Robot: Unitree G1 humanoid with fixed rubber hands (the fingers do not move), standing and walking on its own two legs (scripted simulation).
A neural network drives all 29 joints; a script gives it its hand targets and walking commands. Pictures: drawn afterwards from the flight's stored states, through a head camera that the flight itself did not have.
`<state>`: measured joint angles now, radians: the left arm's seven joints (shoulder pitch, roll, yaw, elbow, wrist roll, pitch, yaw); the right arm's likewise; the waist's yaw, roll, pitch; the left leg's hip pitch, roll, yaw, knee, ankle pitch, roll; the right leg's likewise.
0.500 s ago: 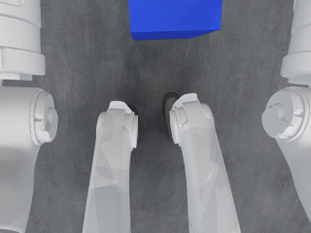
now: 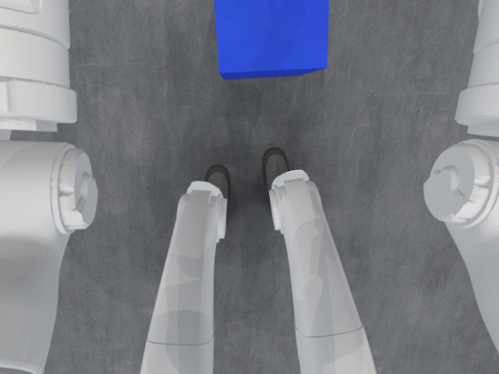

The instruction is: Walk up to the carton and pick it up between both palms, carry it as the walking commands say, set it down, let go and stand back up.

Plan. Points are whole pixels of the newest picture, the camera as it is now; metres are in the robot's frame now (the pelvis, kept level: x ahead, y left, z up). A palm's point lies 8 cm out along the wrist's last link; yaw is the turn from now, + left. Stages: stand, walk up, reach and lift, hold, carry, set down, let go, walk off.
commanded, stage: set down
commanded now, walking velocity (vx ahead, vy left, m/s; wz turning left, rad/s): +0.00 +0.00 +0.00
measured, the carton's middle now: (265, 22) +0.56 -0.08 -0.50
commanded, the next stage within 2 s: let go in 0.06 s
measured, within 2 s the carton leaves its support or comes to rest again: neither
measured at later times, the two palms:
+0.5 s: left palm (28, 67) +0.45 +0.17 -0.07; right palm out of the picture +0.43 -0.26 -0.06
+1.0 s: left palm out of the picture +0.32 +0.22 +0.04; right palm out of the picture +0.28 -0.25 +0.06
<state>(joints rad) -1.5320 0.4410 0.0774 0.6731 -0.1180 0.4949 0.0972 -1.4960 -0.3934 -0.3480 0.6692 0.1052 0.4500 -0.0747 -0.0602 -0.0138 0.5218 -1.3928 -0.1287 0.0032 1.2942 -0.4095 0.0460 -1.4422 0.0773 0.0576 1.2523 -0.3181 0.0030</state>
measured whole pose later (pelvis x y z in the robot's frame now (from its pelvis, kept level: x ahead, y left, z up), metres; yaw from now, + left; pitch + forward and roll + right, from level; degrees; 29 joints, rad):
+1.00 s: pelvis +0.09 +0.01 +0.12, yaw -3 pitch +10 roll -1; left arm 0.06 0.20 0.07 0.43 -0.07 0.12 -0.02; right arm 0.08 -0.21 -0.14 0.41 0.10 0.12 0.08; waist -0.03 0.00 0.04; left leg -0.53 -0.08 -0.02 0.71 -0.35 0.05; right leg -0.58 0.08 0.08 0.66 -0.25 -0.01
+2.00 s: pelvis +0.09 +0.00 +0.13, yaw -3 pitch +0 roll -1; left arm 0.23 0.31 0.06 0.71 -0.04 -0.01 0.01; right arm 0.22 -0.30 -0.11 0.63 0.06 -0.02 0.02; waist 0.02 0.01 -0.16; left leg -0.29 -0.07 -0.02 0.63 -0.34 0.06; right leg -0.35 0.08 0.07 0.59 -0.25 -0.02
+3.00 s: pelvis +0.06 -0.01 +0.13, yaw -3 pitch -2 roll +0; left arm 0.23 0.32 0.06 0.86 -0.04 -0.03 0.00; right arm 0.23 -0.31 -0.11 0.82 0.06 -0.05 0.01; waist 0.02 0.01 -0.15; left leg -0.28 -0.07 -0.02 0.61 -0.29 0.05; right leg -0.35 0.08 0.07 0.58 -0.20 -0.04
